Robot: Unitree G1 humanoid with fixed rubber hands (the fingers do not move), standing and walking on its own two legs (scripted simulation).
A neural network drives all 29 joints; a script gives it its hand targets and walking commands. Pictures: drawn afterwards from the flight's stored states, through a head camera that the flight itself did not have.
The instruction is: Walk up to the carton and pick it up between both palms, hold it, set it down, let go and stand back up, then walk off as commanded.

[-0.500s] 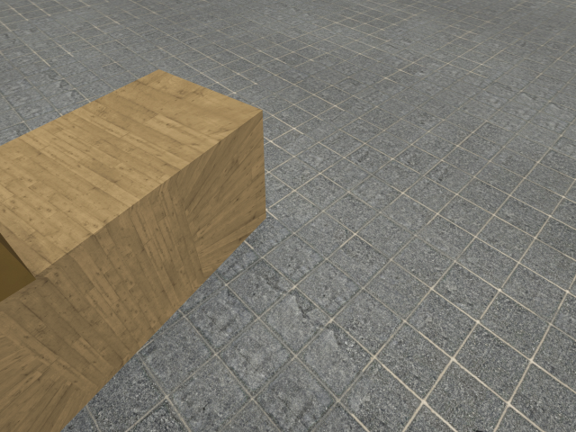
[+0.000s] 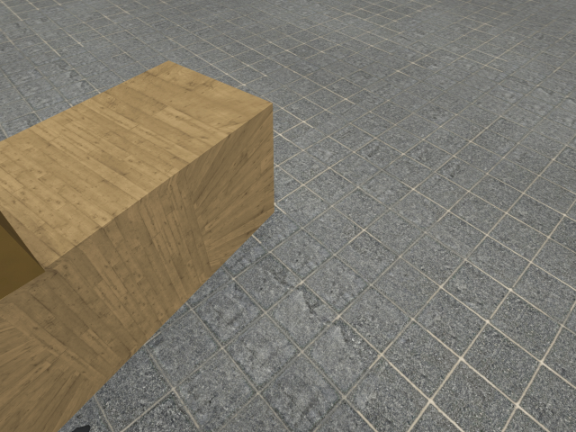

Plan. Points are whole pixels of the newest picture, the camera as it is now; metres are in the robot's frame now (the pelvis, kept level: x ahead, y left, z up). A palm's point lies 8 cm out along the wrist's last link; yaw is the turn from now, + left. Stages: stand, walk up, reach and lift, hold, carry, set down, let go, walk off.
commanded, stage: walk up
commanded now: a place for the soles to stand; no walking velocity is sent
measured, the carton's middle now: out of the picture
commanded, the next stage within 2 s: none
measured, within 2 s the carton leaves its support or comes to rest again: neither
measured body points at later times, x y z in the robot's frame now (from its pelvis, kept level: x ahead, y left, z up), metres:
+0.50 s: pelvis +0.06 +0.08 -0.03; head +0.08 +0.07 +0.42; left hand -0.01 +0.44 -0.09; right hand +0.27 -0.18 -0.14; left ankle +0.04 +0.23 -0.72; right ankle +0.12 +0.00 -0.74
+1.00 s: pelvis +0.14 +0.19 -0.02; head +0.15 +0.19 +0.43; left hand -0.07 +0.47 -0.11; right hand +0.46 +0.06 -0.11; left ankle +0.07 +0.30 -0.74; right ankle +0.27 +0.13 -0.72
